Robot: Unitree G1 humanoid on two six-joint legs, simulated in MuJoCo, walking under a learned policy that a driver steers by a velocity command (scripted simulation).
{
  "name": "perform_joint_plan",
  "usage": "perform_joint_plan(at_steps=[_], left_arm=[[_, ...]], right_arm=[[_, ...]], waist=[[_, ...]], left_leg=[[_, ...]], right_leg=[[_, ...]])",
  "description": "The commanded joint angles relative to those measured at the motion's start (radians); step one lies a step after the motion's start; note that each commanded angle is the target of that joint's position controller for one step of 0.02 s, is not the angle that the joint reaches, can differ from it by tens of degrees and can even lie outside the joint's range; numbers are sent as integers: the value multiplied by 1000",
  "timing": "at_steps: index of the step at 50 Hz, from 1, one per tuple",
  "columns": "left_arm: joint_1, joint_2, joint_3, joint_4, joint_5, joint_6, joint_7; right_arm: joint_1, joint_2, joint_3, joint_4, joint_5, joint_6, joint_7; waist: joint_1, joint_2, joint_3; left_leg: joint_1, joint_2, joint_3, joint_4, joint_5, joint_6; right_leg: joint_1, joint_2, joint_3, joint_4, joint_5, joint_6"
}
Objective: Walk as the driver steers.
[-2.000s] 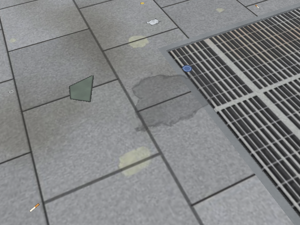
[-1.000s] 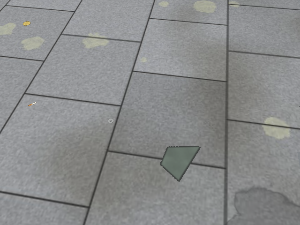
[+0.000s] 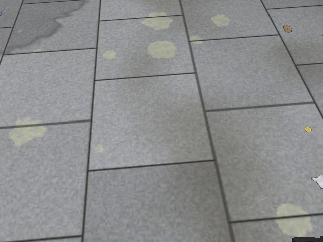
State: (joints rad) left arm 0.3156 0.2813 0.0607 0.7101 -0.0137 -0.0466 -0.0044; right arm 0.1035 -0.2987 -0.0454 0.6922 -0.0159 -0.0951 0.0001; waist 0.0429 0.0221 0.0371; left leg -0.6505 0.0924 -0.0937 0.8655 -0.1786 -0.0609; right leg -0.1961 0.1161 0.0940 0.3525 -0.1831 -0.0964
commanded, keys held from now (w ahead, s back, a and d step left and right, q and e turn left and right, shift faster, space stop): w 0.62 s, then w+q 0.38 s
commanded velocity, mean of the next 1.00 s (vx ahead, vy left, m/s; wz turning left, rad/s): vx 0.50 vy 0.00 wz -0.02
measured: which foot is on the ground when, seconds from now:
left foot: up 0.00-0.18, down 0.20-0.74, up 0.76-1.00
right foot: down 0.00-0.20, up 0.22-0.70, down 0.72-1.00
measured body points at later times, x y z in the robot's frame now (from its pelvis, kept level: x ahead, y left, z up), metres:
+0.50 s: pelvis +0.28 +0.06 +0.00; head +0.31 +0.06 +0.45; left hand +0.49 +0.29 -0.10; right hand +0.28 -0.22 -0.12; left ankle +0.27 +0.15 -0.75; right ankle +0.38 -0.12 -0.69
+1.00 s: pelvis +0.55 -0.03 +0.00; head +0.57 -0.03 +0.45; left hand +0.60 +0.26 -0.12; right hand +0.69 -0.30 -0.11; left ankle +0.65 +0.15 -0.67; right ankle +0.52 -0.12 -0.75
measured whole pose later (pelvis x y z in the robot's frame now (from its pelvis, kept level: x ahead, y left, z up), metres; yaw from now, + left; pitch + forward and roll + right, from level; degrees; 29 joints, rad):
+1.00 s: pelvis +0.55 -0.03 +0.00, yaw +3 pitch +1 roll -2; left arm 0.31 0.26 0.07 0.82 0.02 -0.10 -0.01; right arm 0.21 -0.31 -0.07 0.78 0.02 -0.03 0.00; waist 0.04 0.05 0.02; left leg -0.69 0.10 -0.07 0.99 -0.12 -0.01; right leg -0.08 0.03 -0.16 0.27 -0.20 -0.04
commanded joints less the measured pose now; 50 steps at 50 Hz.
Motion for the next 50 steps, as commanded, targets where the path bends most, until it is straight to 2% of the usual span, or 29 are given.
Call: perform_joint_plan(at_steps=[1,4,6,8,9,10,11,12,13,14,15,16,17,18,21,24,28,32,34,35,36,37,38,39,41,43,45,47,50], left_arm=[[-18,174,48,-64,-6,-7,19],[44,162,44,-31,-9,-4,18],[62,155,42,-17,-7,-3,18],[49,162,45,-12,-2,2,17],[34,152,41,-16,0,4,16],[28,118,28,-24,5,3,14],[100,65,7,-39,20,-2,15],[205,31,-6,-37,-9,-14,13],[128,127,11,-29,-21,-17,14],[5,158,20,-55,-19,-18,13],[-57,146,16,-72,-5,-20,13],[-77,131,17,-80,6,-25,10],[-63,114,17,-78,7,-26,6],[-46,97,14,-72,4,-24,4],[-85,61,2,-86,10,-19,4],[-175,37,-10,-103,11,-26,-1],[-292,34,-14,-127,1,-36,-15],[-359,53,-7,-160,-4,-47,-33],[-281,84,9,-144,1,-54,-34],[-155,122,31,-107,6,-55,-27],[19,181,52,-73,20,-54,-15],[122,277,76,-56,34,-43,-8],[146,200,57,-48,24,-36,-8],[84,151,39,-45,17,-35,-6],[-41,91,19,-42,16,-39,-9],[-107,64,15,-31,25,-57,-14],[-124,73,22,-11,27,-72,-14],[-114,91,31,13,31,-77,-7],[-101,114,38,36,30,-71,5]], right_arm=[[-64,-39,-3,-61,4,-8,5],[-120,-57,-6,-73,18,-20,20],[-126,-82,-16,-78,18,-29,27],[-85,-102,-27,-72,19,-36,28],[-14,-117,-38,-53,15,-39,24],[100,-152,-53,-31,4,-44,19],[243,-226,-72,-18,-8,-45,16],[330,-253,-86,38,8,-29,29],[316,-163,-62,30,34,-26,32],[252,-124,-48,21,30,-20,27],[202,-109,-39,12,17,-14,25],[173,-91,-32,14,10,-12,24],[160,-77,-25,15,3,-13,22],[158,-69,-23,20,6,-15,22],[180,-104,-31,44,21,-17,16],[202,-132,-37,66,26,-7,9],[271,-146,-37,107,36,6,7],[312,-156,-41,142,42,27,2],[292,-176,-46,145,43,39,-3],[278,-169,-42,142,42,41,-5],[261,-127,-24,118,27,37,-5],[374,-15,11,94,22,20,-2],[366,-66,0,111,39,5,1],[283,-141,-25,91,62,3,4],[197,-123,-29,72,48,13,0],[235,-84,-31,86,45,41,-4],[234,-52,-30,82,45,62,-6],[193,-47,-31,62,39,69,-6],[120,-32,-26,39,37,61,11]], waist=[[5,-96,-46],[40,-111,-47],[36,-119,-41],[5,-143,-36],[-36,-144,-60],[-91,-120,-151],[-112,40,-311],[-89,327,-378],[-124,183,-271],[-135,91,-146],[-117,35,-79],[-94,33,-42],[-70,60,-42],[-59,79,-50],[-59,67,-36],[-85,49,-24],[-131,47,-1],[-129,54,23],[-65,63,-14],[1,49,-92],[79,9,-231],[63,-233,-397],[82,-263,-440],[76,-189,-266],[19,-121,-101],[-39,-146,-52],[-60,-119,-27],[-60,-92,-10],[-40,-77,5]], left_leg=[[145,-65,61,-217,225,-23],[172,-74,46,-315,299,-5],[161,-69,32,-357,245,27],[200,-73,45,-379,160,65],[293,-90,69,-413,145,92],[474,-39,30,-397,160,137],[789,144,-209,-363,153,239],[991,292,-640,-521,-150,370],[934,280,-672,-578,-379,336],[810,244,-528,-589,-345,296],[694,204,-420,-605,-223,284],[615,170,-351,-626,-127,284],[569,139,-296,-645,-51,275],[550,121,-256,-661,1,277],[524,121,-169,-700,144,302],[523,99,-85,-718,202,285],[536,90,-27,-706,213,260],[637,144,-61,-646,260,239],[647,139,-67,-549,417,216],[608,94,-36,-414,521,193],[450,42,-2,-176,395,158],[65,-107,81,212,-73,81],[-53,-115,-34,363,-399,78],[-126,-65,-41,421,-337,82],[-88,5,-4,351,-191,77],[18,38,-10,301,-115,67],[21,43,-13,278,-67,55],[-26,46,-27,211,15,46],[-23,37,2,28,177,50]], right_leg=[[-97,-181,125,-106,217,-134],[-28,-224,175,-76,132,-116],[52,-264,225,-26,123,-105],[98,-290,255,24,187,-88],[102,-263,241,93,292,-70],[64,-210,196,255,345,-40],[-132,-115,120,556,115,9],[-440,-9,46,838,-380,69],[-557,-66,103,933,-368,65],[-590,-106,70,937,-277,62],[-570,-143,33,901,-211,63],[-546,-176,23,838,-159,66],[-495,-199,16,797,-127,69],[-468,-206,4,764,-117,74],[-482,-220,-30,629,-73,99],[-464,-218,-50,439,89,113],[-391,-181,-80,258,237,114],[-382,-163,-72,171,164,74],[-246,-133,-88,122,115,47],[-55,-118,-104,96,130,21],[236,-231,-5,149,162,-30],[620,-499,397,117,35,-169],[605,-542,601,0,-107,-199],[474,-507,464,-29,-160,-153],[216,-427,249,-103,-75,-112],[68,-382,117,-177,20,-94],[21,-381,27,-216,126,-102],[35,-381,-43,-228,200,-104],[65,-354,-155,-234,247,-83]])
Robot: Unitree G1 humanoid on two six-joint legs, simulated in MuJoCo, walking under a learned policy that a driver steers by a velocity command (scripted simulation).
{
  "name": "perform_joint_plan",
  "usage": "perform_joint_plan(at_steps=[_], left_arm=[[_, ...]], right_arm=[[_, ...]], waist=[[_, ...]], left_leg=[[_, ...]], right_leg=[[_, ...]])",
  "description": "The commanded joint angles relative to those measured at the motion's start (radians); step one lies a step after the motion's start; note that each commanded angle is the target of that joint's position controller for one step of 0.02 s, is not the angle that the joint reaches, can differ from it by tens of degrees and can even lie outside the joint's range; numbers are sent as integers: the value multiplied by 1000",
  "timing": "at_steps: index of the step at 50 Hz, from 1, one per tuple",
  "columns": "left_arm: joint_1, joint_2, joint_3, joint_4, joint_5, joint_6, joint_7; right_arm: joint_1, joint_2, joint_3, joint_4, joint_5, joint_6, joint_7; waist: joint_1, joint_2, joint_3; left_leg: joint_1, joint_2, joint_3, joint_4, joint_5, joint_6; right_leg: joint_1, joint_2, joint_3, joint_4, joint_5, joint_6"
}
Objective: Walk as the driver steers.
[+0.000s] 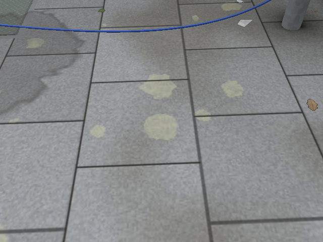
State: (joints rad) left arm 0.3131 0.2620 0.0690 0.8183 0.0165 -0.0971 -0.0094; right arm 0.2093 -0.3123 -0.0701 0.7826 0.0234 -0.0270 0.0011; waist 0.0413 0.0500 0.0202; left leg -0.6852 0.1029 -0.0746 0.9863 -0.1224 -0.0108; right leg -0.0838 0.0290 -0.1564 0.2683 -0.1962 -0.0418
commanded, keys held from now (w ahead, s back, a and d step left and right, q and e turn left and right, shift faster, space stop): w+q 0.38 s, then w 0.32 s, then w+e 0.30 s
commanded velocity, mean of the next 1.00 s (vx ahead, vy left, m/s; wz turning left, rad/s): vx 0.50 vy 0.00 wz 0.25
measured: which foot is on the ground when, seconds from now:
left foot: up 0.00-0.22, down 0.24-0.76, up 0.78-1.00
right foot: down 0.00-0.26, up 0.28-0.72, down 0.74-1.00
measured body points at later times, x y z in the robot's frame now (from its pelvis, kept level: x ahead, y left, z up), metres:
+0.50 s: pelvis +0.27 +0.08 +0.00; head +0.30 +0.10 +0.45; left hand +0.37 +0.39 -0.10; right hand +0.42 -0.17 -0.11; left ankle +0.25 +0.15 -0.75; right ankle +0.42 -0.08 -0.67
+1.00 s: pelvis +0.57 +0.09 +0.00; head +0.60 +0.09 +0.45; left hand +0.54 +0.37 -0.12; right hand +0.80 -0.12 -0.10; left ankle +0.59 +0.27 -0.68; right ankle +0.59 +0.02 -0.75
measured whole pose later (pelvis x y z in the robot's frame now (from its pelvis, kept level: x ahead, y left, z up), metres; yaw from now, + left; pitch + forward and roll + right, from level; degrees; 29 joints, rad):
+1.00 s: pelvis +0.57 +0.09 +0.00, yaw +13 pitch +2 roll +0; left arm 0.34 0.26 0.05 0.81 -0.01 -0.07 -0.02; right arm 0.16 -0.29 -0.05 0.70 -0.01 -0.08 -0.01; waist 0.05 0.03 0.03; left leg -0.57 0.06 -0.07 0.90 -0.25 -0.02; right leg -0.20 0.09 0.07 0.33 -0.15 -0.08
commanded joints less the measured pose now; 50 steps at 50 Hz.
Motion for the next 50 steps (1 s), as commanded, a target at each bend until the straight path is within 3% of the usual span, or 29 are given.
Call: perform_joint_plan(at_steps=[1,5,8,10,11,12,13,14,15,16,17,18,19,22,27,30,33,35,36,37,38,39,40,41,42,43,44,46,50], left_arm=[[-91,143,32,-66,-3,-17,13],[-23,178,44,-27,-20,4,21],[-8,203,54,-7,-36,28,22],[-25,233,62,-11,-43,44,29],[-40,239,62,-14,-46,53,32],[-42,221,53,-19,-44,54,36],[-1,127,23,-53,-5,43,34],[19,67,-6,-96,-6,6,22],[-95,159,15,-113,-45,-25,7],[-145,161,12,-132,-62,-43,2],[-145,148,11,-120,-42,-49,9],[-138,162,21,-110,-18,-43,15],[-120,163,25,-105,-12,-30,13],[-106,122,16,-99,-4,-1,11],[-278,74,-10,-136,-12,-3,-2],[-348,91,-9,-156,-26,-11,-14],[-365,114,-4,-171,-23,-20,-27],[-320,129,2,-163,-23,-24,-31],[-246,145,12,-142,-24,-26,-29],[-120,180,29,-101,-19,-26,-25],[42,233,40,-75,-12,-24,-23],[111,308,61,-45,-14,-16,-31],[104,214,36,-48,-46,-13,-37],[32,169,22,-67,-43,-8,-33],[-19,162,18,-83,-26,-1,-29],[-47,152,14,-88,-21,3,-27],[-57,137,8,-91,-14,2,-23],[-53,134,7,-91,-21,4,-16],[-18,184,26,-80,-34,12,8]], right_arm=[[-22,-12,3,-62,-3,-10,18],[-157,-2,12,-122,-3,-11,42],[-191,-22,5,-161,-4,-8,56],[-127,-58,-16,-164,-5,-2,58],[-14,-93,-38,-140,-2,1,55],[156,-155,-74,-95,1,5,41],[246,-262,-103,-74,6,14,17],[197,-297,-95,-117,4,-3,24],[198,-204,-69,-120,-2,-17,32],[167,-163,-57,-115,-5,-28,31],[99,-137,-49,-121,-4,-32,30],[44,-100,-37,-135,-9,-34,26],[16,-89,-31,-152,-19,-33,21],[24,-102,-32,-144,-19,-42,6],[95,-117,-32,-97,-13,-42,-10],[145,-127,-33,-64,-8,-42,-7],[172,-129,-35,-37,-7,-33,-11],[166,-136,-39,-29,-8,-24,-15],[141,-140,-39,-33,-10,-20,-16],[135,-122,-31,-37,-16,-17,-16],[147,-84,-12,-56,-34,-14,-20],[290,-2,9,-64,-22,-34,-14],[240,-72,3,-62,-18,-50,-9],[121,-121,-11,-90,0,-63,-3],[46,-110,-6,-107,-5,-74,-4],[10,-102,-9,-120,-23,-82,-5],[19,-94,-12,-123,-34,-83,-5],[39,-67,-9,-124,-38,-77,-4],[-71,-33,5,-154,-36,-66,-10]], waist=[[-25,-100,32],[27,-78,74],[18,-93,73],[-34,-131,5],[-103,-130,-58],[-188,-98,-146],[-173,104,-225],[-104,209,-370],[-167,72,-331],[-151,46,-205],[-99,-37,-126],[-64,-27,-90],[-38,-8,-76],[-23,-10,-63],[-97,19,-13],[-128,25,20],[-123,31,35],[-94,52,23],[-48,56,-16],[7,35,-109],[63,-62,-258],[2,-363,-356],[35,-297,-328],[45,-204,-180],[34,-106,-108],[13,-75,-50],[-15,-94,-54],[-38,-130,-61],[-19,-119,-20]], left_leg=[[26,22,5,-153,161,4],[4,10,62,-300,166,32],[12,-21,109,-350,49,72],[144,-90,172,-348,-60,112],[296,-137,196,-376,-69,141],[564,-167,170,-435,-14,181],[878,46,-196,-462,-24,279],[1073,234,-751,-644,-200,461],[1055,222,-690,-703,-228,406],[934,185,-539,-700,-178,364],[780,137,-427,-701,-80,324],[668,103,-348,-714,27,305],[595,82,-316,-737,86,302],[499,60,-210,-772,248,309],[460,0,-95,-788,150,237],[516,45,-135,-780,67,234],[643,104,-181,-719,119,221],[692,120,-192,-667,235,202],[704,98,-157,-591,396,183],[678,43,-103,-431,518,158],[529,-21,-46,-151,333,121],[128,-192,17,201,-269,30],[-21,-158,-66,299,-428,32],[-84,-107,-60,311,-345,40],[-61,-72,-36,269,-272,44],[-47,-48,-25,198,-228,39],[12,-27,-30,138,-192,34],[59,-26,-14,44,-182,9],[82,-44,9,-201,-35,-39]], right_leg=[[-42,-263,66,-154,263,-131],[68,-301,12,-138,276,-119],[173,-327,-20,-54,449,-94],[199,-322,-49,103,787,-70],[172,-301,-71,268,886,-51],[40,-258,-91,503,800,-12],[-309,-165,-93,855,215,46],[-605,29,127,1117,-410,82],[-717,-33,255,1143,-355,58],[-744,-75,240,1085,-271,33],[-690,-118,238,986,-199,30],[-620,-145,239,905,-154,37],[-562,-155,242,876,-123,45],[-524,-151,206,758,-37,90],[-464,-108,179,394,296,104],[-467,-92,188,303,336,85],[-512,-87,201,245,242,43],[-462,-73,185,227,156,11],[-369,-44,149,203,141,-12],[-185,-34,136,207,169,-46],[87,-179,321,234,204,-115],[418,-374,799,130,-9,-290],[437,-374,951,21,-230,-280],[320,-346,818,8,-231,-237],[194,-302,713,-1,-133,-215],[96,-272,646,-16,-14,-216],[46,-240,599,-29,73,-209],[2,-208,544,-54,161,-219],[-98,-178,465,-85,194,-212]])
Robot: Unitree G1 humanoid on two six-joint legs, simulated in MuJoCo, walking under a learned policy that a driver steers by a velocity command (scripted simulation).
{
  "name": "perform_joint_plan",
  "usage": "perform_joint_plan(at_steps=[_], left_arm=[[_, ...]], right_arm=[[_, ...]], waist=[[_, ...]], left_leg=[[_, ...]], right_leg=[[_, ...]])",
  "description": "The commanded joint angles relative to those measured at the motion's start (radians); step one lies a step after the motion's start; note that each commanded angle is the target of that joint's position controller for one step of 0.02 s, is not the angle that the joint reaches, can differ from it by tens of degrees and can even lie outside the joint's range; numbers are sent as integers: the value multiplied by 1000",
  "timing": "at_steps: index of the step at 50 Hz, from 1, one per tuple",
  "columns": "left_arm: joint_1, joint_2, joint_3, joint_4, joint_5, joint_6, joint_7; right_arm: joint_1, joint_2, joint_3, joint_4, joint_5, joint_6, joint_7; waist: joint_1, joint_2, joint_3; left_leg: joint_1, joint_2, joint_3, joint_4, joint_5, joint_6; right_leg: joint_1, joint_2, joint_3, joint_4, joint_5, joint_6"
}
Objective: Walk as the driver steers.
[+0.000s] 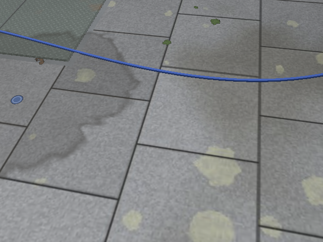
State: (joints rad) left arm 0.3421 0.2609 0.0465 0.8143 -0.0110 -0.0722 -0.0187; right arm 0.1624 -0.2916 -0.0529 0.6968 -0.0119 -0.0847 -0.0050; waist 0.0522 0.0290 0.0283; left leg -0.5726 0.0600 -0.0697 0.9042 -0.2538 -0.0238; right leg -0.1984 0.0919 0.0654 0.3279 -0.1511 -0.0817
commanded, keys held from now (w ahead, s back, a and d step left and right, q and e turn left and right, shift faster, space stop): w+e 0.46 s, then w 0.22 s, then w+q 0.32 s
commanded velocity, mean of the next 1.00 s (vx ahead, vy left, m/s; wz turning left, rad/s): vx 0.50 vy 0.00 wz -0.26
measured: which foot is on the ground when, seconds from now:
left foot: up 0.00-0.22, down 0.24-0.74, up 0.76-1.00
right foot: down 0.00-0.26, up 0.28-0.72, down 0.74-1.00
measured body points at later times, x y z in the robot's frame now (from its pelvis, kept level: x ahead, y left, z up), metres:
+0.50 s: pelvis +0.26 +0.03 +0.00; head +0.29 +0.03 +0.45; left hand +0.49 +0.26 -0.10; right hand +0.25 -0.26 -0.11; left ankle +0.27 +0.15 -0.75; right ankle +0.29 -0.14 -0.67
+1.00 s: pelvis +0.50 -0.11 +0.00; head +0.52 -0.12 +0.45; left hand +0.64 +0.14 -0.11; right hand +0.54 -0.41 -0.12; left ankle +0.62 +0.03 -0.67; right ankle +0.45 -0.19 -0.75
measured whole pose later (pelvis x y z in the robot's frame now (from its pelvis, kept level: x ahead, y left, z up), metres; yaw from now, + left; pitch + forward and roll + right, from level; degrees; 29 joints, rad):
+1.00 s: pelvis +0.50 -0.11 +0.00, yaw -15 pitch +1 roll -2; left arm 0.30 0.26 0.07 0.79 0.02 -0.09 -0.01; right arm 0.20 -0.31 -0.07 0.83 0.03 -0.04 0.00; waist 0.03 0.05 0.03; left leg -0.65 0.11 -0.07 1.03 -0.18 -0.01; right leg -0.11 0.03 -0.15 0.29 -0.19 -0.05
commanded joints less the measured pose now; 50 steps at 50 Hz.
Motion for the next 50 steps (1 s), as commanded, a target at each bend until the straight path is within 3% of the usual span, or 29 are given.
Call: perform_joint_plan(at_steps=[1,4,7,9,11,12,13,14,15,16,17,18,20,23,27,30,33,34,35,36,37,38,39,40,41,42,43,46,50], left_arm=[[-35,190,51,-73,-9,-9,22],[15,191,53,-59,-15,6,32],[55,186,55,-49,-21,20,37],[49,191,59,-53,-18,27,41],[23,169,55,-65,-15,32,40],[8,124,38,-82,-5,28,36],[88,54,17,-105,-7,19,35],[139,78,12,-125,-23,13,36],[86,166,35,-111,-31,16,36],[11,181,42,-121,-23,22,36],[-23,168,43,-130,-15,26,33],[-37,156,47,-137,-11,31,29],[-38,114,41,-147,-17,43,20],[-88,90,34,-182,-11,50,14],[-183,58,14,-204,-6,33,-4],[-290,56,6,-239,-6,22,-20],[-340,81,10,-268,-6,20,-28],[-325,95,16,-269,-4,19,-29],[-263,117,29,-255,2,18,-26],[-117,158,54,-210,5,17,-19],[50,225,79,-170,11,22,-4],[110,331,95,-161,22,25,7],[126,249,75,-167,19,22,8],[71,206,58,-158,19,16,6],[12,173,48,-153,15,10,5],[-46,138,40,-148,17,4,1],[-86,107,33,-150,22,-6,-1],[-125,103,40,-124,23,-35,-2],[-114,124,51,-82,31,-42,15]], right_arm=[[-59,-47,-10,-75,1,-11,-2],[-152,-42,-6,-94,11,-21,8],[-210,-62,-13,-113,21,-33,18],[-196,-86,-22,-112,24,-41,22],[-78,-117,-41,-80,22,-49,15],[46,-156,-56,-63,7,-52,7],[178,-239,-77,-47,-8,-44,-1],[223,-224,-77,-16,8,-28,9],[170,-141,-56,-29,15,-25,10],[124,-106,-44,-33,13,-20,8],[80,-82,-35,-28,9,-17,10],[53,-63,-28,-21,3,-17,10],[35,-64,-31,-6,2,-24,10],[44,-102,-45,20,6,-33,8],[77,-131,-48,58,13,-27,11],[136,-163,-54,94,31,-16,12],[178,-188,-60,133,46,3,12],[177,-198,-61,141,48,9,10],[176,-205,-59,150,53,16,9],[176,-191,-49,158,54,21,7],[180,-150,-28,145,36,16,6],[281,-22,16,111,16,0,16],[241,-102,-5,136,40,-18,19],[158,-160,-25,103,69,-24,21],[114,-145,-22,92,64,-24,17],[95,-133,-24,94,47,-17,12],[122,-125,-29,107,42,-1,10],[154,-61,-21,119,44,41,7],[70,-47,-20,89,36,49,11]], waist=[[-17,-101,-21],[17,-110,-14],[27,-113,-13],[6,-134,-16],[-64,-143,-60],[-126,-104,-164],[-136,103,-322],[-116,306,-356],[-128,166,-213],[-127,91,-114],[-106,56,-54],[-85,72,-24],[-64,96,-6],[-62,57,3],[-91,23,11],[-123,17,39],[-115,34,50],[-95,47,33],[-48,58,-11],[33,48,-96],[104,2,-221],[51,-259,-370],[95,-203,-444],[86,-172,-274],[52,-138,-184],[18,-122,-119],[-19,-141,-92],[-64,-111,-43],[-57,-88,10]], left_leg=[[-9,-12,4,-183,164,-32],[67,-49,4,-323,300,-41],[108,-68,-15,-400,291,-32],[155,-69,-24,-437,229,-13],[332,-61,-5,-499,202,31],[544,35,-78,-476,176,84],[894,253,-377,-481,78,199],[956,378,-696,-574,-148,282],[836,338,-619,-607,-253,251],[718,293,-468,-619,-177,217],[614,249,-360,-648,-69,204],[545,219,-282,-674,10,196],[464,190,-170,-723,101,196],[460,202,-67,-760,223,223],[463,165,63,-769,316,212],[497,180,94,-768,305,202],[599,225,89,-719,395,187],[623,229,98,-674,510,176],[617,215,109,-583,674,161],[560,172,141,-414,770,135],[361,126,158,-161,572,96],[-34,-48,152,236,-138,24],[-109,-64,-38,387,-338,28],[-190,-17,-44,418,-282,38],[-181,31,-18,364,-196,41],[-151,57,-10,308,-134,36],[-84,81,-21,278,-81,34],[-32,88,-29,235,-6,16],[-106,79,-44,53,190,7]], right_leg=[[-2,-226,227,-142,138,-158],[-31,-207,219,-118,107,-133],[13,-225,281,-61,62,-119],[47,-241,335,-9,55,-103],[27,-204,335,98,103,-68],[-50,-153,282,285,84,-36],[-316,-26,143,609,-174,30],[-530,-35,91,820,-460,50],[-596,-95,112,910,-386,58],[-595,-126,80,923,-304,64],[-570,-153,66,893,-244,72],[-543,-180,64,858,-203,75],[-495,-204,41,826,-158,82],[-528,-218,36,735,-69,102],[-459,-193,3,477,119,88],[-417,-170,-43,338,155,69],[-408,-151,-62,260,58,33],[-361,-132,-80,237,18,16],[-237,-103,-107,202,9,-4],[-13,-72,-130,157,57,-33],[299,-183,-11,203,107,-77],[631,-481,475,134,-30,-234],[605,-520,635,29,-80,-253],[490,-480,458,16,-36,-201],[363,-430,323,-2,23,-167],[250,-393,237,-38,68,-147],[165,-365,167,-80,99,-131],[52,-365,59,-178,145,-140],[72,-345,-87,-216,190,-115]])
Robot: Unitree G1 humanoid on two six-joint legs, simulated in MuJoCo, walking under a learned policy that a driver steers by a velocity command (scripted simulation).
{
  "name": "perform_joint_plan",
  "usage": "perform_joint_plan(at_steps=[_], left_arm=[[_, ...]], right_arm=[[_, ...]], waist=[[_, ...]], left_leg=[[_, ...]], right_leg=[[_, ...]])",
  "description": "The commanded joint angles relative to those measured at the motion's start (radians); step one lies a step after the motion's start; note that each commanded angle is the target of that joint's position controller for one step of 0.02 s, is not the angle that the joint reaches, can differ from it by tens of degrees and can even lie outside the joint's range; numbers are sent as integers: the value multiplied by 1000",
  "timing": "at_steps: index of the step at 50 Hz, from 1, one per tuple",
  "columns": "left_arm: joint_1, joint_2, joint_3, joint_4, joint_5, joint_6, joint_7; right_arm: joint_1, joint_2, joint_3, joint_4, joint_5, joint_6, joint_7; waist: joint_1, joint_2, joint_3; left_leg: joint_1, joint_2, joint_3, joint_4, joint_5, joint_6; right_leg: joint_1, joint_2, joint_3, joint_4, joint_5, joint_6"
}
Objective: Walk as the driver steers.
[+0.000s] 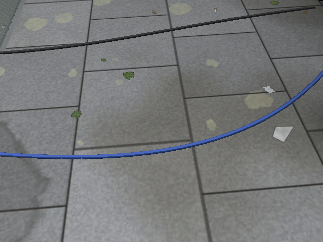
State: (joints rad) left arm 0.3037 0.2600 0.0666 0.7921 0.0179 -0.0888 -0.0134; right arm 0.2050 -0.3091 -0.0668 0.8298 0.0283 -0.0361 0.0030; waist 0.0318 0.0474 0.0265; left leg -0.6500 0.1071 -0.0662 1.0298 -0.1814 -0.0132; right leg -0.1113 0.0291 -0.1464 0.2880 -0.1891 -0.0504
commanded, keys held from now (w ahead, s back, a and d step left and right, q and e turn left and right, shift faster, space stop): w+q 0.50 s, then w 0.08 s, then no key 0.42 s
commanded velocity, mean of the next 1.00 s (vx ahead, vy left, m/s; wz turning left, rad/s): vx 0.39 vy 0.00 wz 0.37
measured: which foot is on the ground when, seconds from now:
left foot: up 0.00-0.26, down 0.28-0.74, up 0.76-1.00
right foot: down 0.00-0.26, up 0.28-0.72, down 0.74-1.00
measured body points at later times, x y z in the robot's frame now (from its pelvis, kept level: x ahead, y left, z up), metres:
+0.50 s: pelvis +0.27 +0.09 +0.00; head +0.30 +0.11 +0.45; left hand +0.37 +0.40 -0.10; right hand +0.42 -0.16 -0.11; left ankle +0.26 +0.15 -0.75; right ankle +0.39 -0.08 -0.67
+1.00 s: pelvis +0.50 +0.10 -0.01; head +0.53 +0.12 +0.44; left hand +0.52 +0.38 -0.13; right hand +0.71 -0.10 -0.13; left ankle +0.45 +0.25 -0.73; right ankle +0.60 +0.04 -0.75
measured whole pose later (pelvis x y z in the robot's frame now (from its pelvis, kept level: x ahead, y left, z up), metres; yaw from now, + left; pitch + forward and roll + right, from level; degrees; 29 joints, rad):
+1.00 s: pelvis +0.50 +0.10 -0.01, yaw +24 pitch +1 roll -1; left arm 0.13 0.22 0.02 0.83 0.02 -0.04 -0.02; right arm 0.21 -0.28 -0.05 0.77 0.00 0.03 -0.04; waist 0.01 0.02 0.07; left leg -0.38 0.04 -0.08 0.73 -0.38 -0.06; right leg -0.34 0.04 -0.02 0.44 -0.11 -0.05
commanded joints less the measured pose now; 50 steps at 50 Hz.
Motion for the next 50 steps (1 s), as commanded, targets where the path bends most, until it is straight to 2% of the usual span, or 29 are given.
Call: perform_joint_plan(at_steps=[1,6,9,11,12,13,14,15,16,17,18,19,20,23,25,28,31,34,36,37,38,39,40,41,42,43,44,47,50], left_arm=[[-76,132,33,-54,1,-24,14],[-10,172,48,-7,-18,-5,26],[8,194,57,15,-34,19,28],[-10,224,65,12,-40,35,35],[-24,234,66,9,-42,45,38],[-39,227,61,3,-46,51,42],[-17,185,43,-15,-22,43,45],[76,36,-3,-66,6,13,28],[-45,124,7,-75,-37,-27,15],[-132,164,18,-103,-70,-48,8],[-141,153,15,-100,-55,-58,14],[-139,158,22,-88,-26,-58,22],[-118,164,28,-83,-16,-47,21],[-113,130,24,-88,-4,-16,20],[-187,108,15,-114,-2,-9,22],[-279,74,-2,-128,-9,-15,8],[-353,85,-3,-150,-13,-28,-9],[-339,115,8,-151,-1,-42,-21],[-233,135,18,-118,6,-49,-20],[-156,167,27,-101,19,-55,-16],[-64,225,34,-97,42,-57,-12],[-4,196,29,-67,27,-36,-17],[7,148,16,-63,-11,-19,-24],[-65,132,10,-71,-21,-6,-21],[-138,102,-6,-79,-13,4,-18],[-200,78,-18,-82,-6,12,-16],[-234,80,-19,-76,2,19,-15],[-254,102,-10,-52,10,29,-9],[-249,115,-10,-26,-7,42,0]], right_arm=[[3,-24,-3,-51,-6,-3,10],[-160,-8,11,-116,-9,-6,40],[-201,-23,7,-157,-9,-4,56],[-154,-54,-10,-166,-8,0,60],[-62,-83,-28,-150,-5,3,59],[93,-134,-60,-111,-2,5,49],[242,-230,-96,-78,1,16,27],[195,-319,-103,-93,6,6,24],[216,-229,-77,-120,-3,-8,30],[181,-178,-63,-115,-11,-23,32],[122,-150,-54,-123,-7,-29,30],[57,-114,-44,-137,-9,-29,27],[22,-93,-35,-156,-22,-30,21],[26,-115,-40,-163,-19,-34,6],[55,-141,-47,-154,-15,-33,-8],[90,-128,-41,-137,-12,-27,-17],[152,-123,-37,-101,-13,-21,-20],[174,-114,-34,-83,-19,-6,-29],[129,-109,-32,-92,-22,1,-32],[118,-91,-25,-105,-26,0,-31],[178,-48,-8,-123,-42,-6,-30],[340,-16,6,-83,-24,-9,-25],[334,-106,-10,-63,-15,0,-20],[224,-133,-21,-81,-4,16,-24],[148,-126,-21,-96,-10,33,-31],[113,-111,-21,-106,-20,51,-36],[122,-80,-16,-106,-21,65,-39],[152,-15,3,-80,-32,68,-47],[148,-26,1,-57,-33,68,-42]], waist=[[-30,-105,20],[31,-76,76],[29,-87,79],[-14,-122,20],[-70,-131,-37],[-156,-110,-119],[-205,16,-209],[-69,239,-296],[-153,98,-366],[-156,55,-224],[-112,-21,-150],[-73,-34,-98],[-39,-12,-87],[-16,-15,-63],[-35,-11,-33],[-82,26,-22],[-118,35,2],[-106,49,-27],[-41,63,-70],[-4,35,-136],[0,-103,-284],[-18,-329,-440],[0,-228,-441],[7,-158,-304],[-6,-103,-211],[-32,-99,-143],[-61,-139,-108],[-70,-196,-130],[-75,-166,-172]], left_leg=[[-19,27,-32,-136,172,-1],[-27,9,50,-341,233,32],[-36,-15,94,-392,126,70],[76,-79,156,-389,23,108],[197,-124,185,-393,-14,133],[424,-171,189,-454,32,170],[721,-54,-33,-488,40,231],[1012,181,-616,-611,-151,428],[1043,220,-756,-745,-250,428],[948,196,-613,-760,-175,378],[808,153,-495,-751,-73,342],[675,113,-396,-758,41,318],[592,88,-346,-777,122,312],[474,54,-260,-813,267,317],[433,24,-211,-819,284,297],[404,-25,-136,-812,204,241],[441,-4,-155,-774,238,220],[569,31,-200,-647,378,187],[597,13,-205,-526,515,152],[561,-43,-179,-402,515,115],[373,-119,-151,-152,224,60],[173,-222,-109,142,-492,-6],[127,-182,-166,223,-527,-18],[67,-150,-136,255,-464,-35],[70,-115,-97,209,-410,-45],[107,-78,-81,131,-369,-49],[186,-56,-58,20,-343,-51],[361,-69,7,-233,-272,-59],[487,-74,28,-425,-46,-39]], right_leg=[[-11,-272,88,-180,233,-135],[90,-301,-6,-174,251,-113],[198,-328,-36,-98,385,-91],[231,-326,-62,38,722,-67],[219,-312,-78,178,859,-51],[136,-272,-104,390,850,-17],[-112,-222,-107,707,514,36],[-547,-1,30,1030,-393,98],[-655,-9,234,1107,-406,75],[-725,-55,233,1076,-307,47],[-684,-101,233,991,-222,34],[-615,-129,231,903,-173,41],[-544,-147,239,864,-135,47],[-491,-138,211,738,-76,92],[-502,-118,197,597,39,118],[-424,-82,178,359,263,122],[-388,-53,173,251,358,101],[-380,-33,184,188,299,53],[-262,-17,163,136,304,13],[-106,-63,181,130,517,-18],[209,-248,349,236,888,-113],[435,-452,629,230,993,-289],[393,-435,690,186,735,-280],[275,-397,612,145,537,-242],[136,-349,540,100,427,-211],[6,-316,486,60,353,-192],[-101,-272,430,23,297,-166],[-185,-215,317,8,383,-163],[-186,-221,303,15,215,-154]])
